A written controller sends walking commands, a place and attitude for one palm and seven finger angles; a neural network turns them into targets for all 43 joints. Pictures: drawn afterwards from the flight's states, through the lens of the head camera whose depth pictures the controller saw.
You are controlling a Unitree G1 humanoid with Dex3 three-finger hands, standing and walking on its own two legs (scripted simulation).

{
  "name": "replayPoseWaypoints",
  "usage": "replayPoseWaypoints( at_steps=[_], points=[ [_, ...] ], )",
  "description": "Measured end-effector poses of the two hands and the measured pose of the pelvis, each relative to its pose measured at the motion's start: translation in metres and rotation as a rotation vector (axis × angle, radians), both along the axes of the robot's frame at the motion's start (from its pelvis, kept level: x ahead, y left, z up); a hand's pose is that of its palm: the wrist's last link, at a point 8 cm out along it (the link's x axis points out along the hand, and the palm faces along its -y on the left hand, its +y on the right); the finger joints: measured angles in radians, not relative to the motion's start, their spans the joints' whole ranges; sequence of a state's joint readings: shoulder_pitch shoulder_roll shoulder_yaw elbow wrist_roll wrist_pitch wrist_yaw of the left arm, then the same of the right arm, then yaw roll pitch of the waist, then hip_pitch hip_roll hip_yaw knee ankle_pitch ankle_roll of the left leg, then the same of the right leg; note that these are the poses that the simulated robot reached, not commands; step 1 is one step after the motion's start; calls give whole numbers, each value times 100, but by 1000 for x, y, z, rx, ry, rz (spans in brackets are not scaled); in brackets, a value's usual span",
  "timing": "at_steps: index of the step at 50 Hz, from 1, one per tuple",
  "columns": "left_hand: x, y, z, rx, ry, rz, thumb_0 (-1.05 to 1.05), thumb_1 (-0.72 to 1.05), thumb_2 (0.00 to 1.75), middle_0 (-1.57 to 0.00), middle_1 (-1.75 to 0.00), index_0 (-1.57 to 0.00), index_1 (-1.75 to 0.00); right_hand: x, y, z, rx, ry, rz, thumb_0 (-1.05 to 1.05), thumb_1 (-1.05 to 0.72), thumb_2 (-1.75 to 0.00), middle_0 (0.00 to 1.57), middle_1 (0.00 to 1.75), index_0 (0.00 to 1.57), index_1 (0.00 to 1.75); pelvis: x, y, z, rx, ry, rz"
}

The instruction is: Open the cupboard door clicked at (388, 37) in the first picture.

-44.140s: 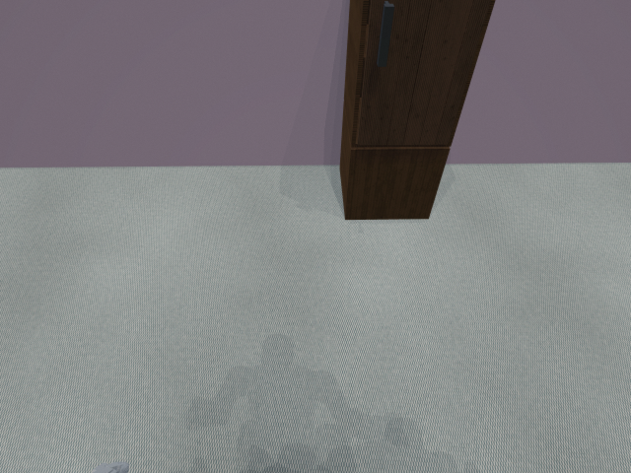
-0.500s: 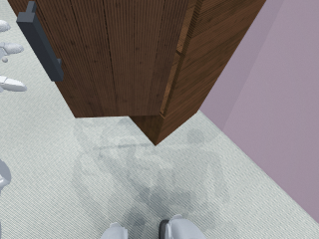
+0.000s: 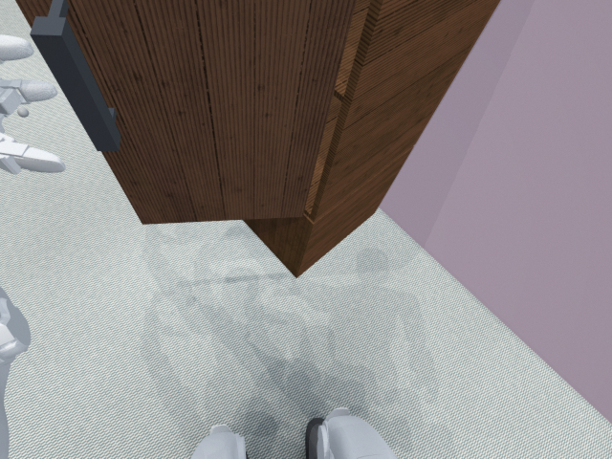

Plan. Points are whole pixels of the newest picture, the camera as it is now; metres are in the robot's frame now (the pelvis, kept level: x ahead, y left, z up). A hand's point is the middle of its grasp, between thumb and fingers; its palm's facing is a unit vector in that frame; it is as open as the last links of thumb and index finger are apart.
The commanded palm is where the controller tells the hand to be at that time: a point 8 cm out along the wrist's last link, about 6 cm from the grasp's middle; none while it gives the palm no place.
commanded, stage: slide the fingers in behind the handle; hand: left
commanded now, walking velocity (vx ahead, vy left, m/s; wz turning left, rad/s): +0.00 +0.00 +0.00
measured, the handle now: (86, 81) +0.55 +0.23 +0.11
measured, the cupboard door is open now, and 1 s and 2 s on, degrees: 54 53 53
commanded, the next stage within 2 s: close the thumb around the handle in 1.40 s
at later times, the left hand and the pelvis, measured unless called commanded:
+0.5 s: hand (51, 111) +0.50 +0.26 +0.11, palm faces +0.01 -1.00 +0.01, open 14.0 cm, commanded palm +0.48 +0.29 +0.11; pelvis +0.01 +0.00 +0.00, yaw +0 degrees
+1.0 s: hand (88, 109) +0.51 +0.22 +0.10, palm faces +0.02 -1.00 -0.01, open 14.0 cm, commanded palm +0.49 +0.26 +0.11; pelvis +0.01 -0.01 +0.00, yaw +1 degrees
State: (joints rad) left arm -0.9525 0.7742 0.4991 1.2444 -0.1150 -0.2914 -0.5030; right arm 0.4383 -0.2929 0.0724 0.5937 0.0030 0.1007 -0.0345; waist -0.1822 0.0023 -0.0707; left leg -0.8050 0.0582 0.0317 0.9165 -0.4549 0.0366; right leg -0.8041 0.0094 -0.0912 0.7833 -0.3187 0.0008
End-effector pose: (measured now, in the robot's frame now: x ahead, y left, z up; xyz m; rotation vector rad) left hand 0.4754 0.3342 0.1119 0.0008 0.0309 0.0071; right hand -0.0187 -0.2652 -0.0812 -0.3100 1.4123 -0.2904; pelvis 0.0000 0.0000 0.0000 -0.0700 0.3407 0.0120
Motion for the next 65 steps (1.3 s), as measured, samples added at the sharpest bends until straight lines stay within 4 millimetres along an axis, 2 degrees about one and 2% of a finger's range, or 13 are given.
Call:
replayPoseWaypoints(
  at_steps=[6,11,19,36,55,65],
  points=[
    [6,-12,-2,5,0,4,-2,-50,30,-30,-120,-30,-120,-1,0,0,-2,-12,-6,1,-90,-90,21,30,20,30,0,0,0,2,2,-3],
    [7,-13,-3,0,-1,23,-2,-50,30,-30,-120,-30,-121,2,0,0,5,-20,-7,1,-90,-90,21,30,20,30,1,-1,0,3,0,-6],
    [6,-16,-3,0,5,10,-2,-50,30,-30,-120,-30,-121,10,-1,0,9,-32,-2,1,-90,-90,21,30,20,30,4,-2,2,4,-4,-4],
    [8,-37,-8,-4,2,19,-2,-50,30,-30,-120,-29,-121,27,-3,-4,23,-64,20,1,-90,-90,21,30,20,30,7,-5,3,8,-9,4],
    [14,-73,-6,-4,-8,1,-2,-50,30,-30,-120,-29,-121,16,-4,-9,51,-55,2,1,-90,-90,21,30,20,30,7,-9,3,17,-15,0],
    [10,-72,-4,17,1,23,-2,-50,30,-30,-120,-30,-121,14,-7,-8,55,-78,-11,1,-90,-90,21,30,20,30,4,-12,4,24,-29,-9]
  ],
)
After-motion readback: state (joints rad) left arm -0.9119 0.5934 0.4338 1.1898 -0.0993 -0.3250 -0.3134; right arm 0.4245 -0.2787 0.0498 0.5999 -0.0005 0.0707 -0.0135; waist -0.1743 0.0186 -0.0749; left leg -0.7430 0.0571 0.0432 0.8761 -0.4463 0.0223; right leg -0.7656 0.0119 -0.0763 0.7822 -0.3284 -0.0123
